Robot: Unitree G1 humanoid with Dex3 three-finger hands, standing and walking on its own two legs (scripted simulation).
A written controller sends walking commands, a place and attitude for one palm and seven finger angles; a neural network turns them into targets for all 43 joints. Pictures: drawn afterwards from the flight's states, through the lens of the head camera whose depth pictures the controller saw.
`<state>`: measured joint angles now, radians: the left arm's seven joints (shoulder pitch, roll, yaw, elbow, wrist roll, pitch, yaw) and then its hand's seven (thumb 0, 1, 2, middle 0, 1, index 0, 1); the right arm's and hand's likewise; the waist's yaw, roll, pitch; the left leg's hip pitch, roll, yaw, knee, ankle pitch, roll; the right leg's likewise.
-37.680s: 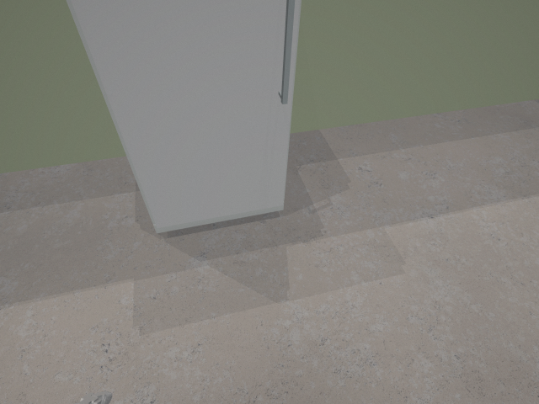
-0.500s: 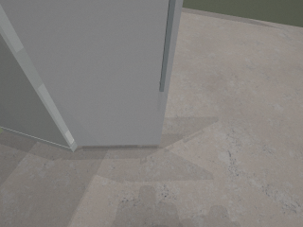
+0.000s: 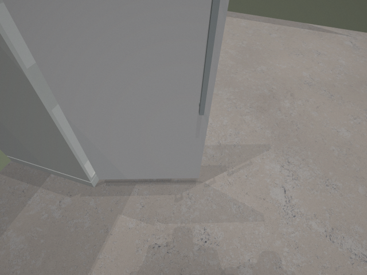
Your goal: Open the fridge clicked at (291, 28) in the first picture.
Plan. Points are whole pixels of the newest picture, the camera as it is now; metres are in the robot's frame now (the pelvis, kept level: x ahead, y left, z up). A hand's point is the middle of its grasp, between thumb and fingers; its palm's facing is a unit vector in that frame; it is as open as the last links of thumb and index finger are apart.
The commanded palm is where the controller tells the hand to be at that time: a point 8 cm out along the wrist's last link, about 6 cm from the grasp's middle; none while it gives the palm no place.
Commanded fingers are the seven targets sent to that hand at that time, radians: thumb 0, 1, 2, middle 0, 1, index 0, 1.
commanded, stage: look to check the result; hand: right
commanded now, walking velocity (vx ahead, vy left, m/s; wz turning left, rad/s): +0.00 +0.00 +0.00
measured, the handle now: (207, 55) +0.69 -0.02 +0.12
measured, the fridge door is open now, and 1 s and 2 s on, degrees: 71 71 71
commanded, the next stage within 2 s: stand and wait in 0.44 s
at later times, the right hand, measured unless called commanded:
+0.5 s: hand out of the picture +0.03 -0.17 -0.17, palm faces +0.01 +0.98 -0.21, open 7.3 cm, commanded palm none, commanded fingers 0.00 -0.90 -0.90 0.20 0.30 0.20 0.30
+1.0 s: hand out of the picture +0.03 -0.17 -0.17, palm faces +0.01 +0.98 -0.20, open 7.3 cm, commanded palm none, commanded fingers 0.00 -0.90 -0.90 0.20 0.30 0.20 0.30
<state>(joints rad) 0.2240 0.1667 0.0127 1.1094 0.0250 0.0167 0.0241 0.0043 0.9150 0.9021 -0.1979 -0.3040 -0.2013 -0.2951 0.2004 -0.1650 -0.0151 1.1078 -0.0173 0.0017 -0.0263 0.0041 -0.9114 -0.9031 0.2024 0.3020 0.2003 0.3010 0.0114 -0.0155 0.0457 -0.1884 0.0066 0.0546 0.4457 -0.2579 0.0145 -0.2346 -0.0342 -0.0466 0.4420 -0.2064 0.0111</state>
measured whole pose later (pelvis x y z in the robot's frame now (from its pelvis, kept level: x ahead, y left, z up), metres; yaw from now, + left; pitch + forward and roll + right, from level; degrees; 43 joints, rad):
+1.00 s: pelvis +0.01 +0.01 +0.00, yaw +0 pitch +0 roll +0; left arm 0.24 0.15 0.01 1.14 0.02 0.01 0.03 0.00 0.91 0.90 -0.20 -0.30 -0.20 -0.30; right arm 0.22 -0.16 -0.01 1.13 -0.01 0.00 -0.03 0.01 -0.91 -0.90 0.20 0.30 0.20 0.30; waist 0.01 0.00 0.05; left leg -0.14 -0.01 0.05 0.40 -0.26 0.02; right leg -0.19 -0.05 -0.05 0.41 -0.22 0.02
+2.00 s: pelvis +0.02 +0.00 +0.00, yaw +1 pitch +0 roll +0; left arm 0.23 0.15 0.00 1.14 0.02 0.01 0.03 0.00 0.92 0.90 -0.20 -0.30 -0.20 -0.30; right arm 0.23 -0.16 -0.01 1.14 -0.01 -0.01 -0.03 0.00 -0.91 -0.90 0.20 0.30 0.20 0.30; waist 0.01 0.00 0.05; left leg -0.13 0.00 0.04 0.39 -0.25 0.01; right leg -0.18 -0.04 -0.06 0.39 -0.21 0.01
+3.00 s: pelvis +0.02 +0.01 +0.00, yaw +1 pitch +0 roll +0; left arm 0.23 0.15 0.01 1.15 0.02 0.01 0.04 0.00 0.91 0.90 -0.20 -0.30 -0.20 -0.30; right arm 0.23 -0.16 -0.01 1.14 -0.01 -0.01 -0.03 0.01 -0.91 -0.90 0.20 0.30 0.20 0.30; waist 0.01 0.00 0.05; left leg -0.12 -0.01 0.05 0.38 -0.26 0.03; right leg -0.17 -0.05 -0.05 0.39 -0.21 0.03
